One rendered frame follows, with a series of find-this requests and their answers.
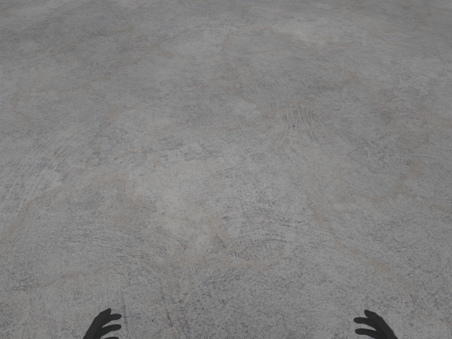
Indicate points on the robot right hand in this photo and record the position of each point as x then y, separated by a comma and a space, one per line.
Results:
382, 330

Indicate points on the robot left hand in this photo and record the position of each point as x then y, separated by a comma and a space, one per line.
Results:
96, 330

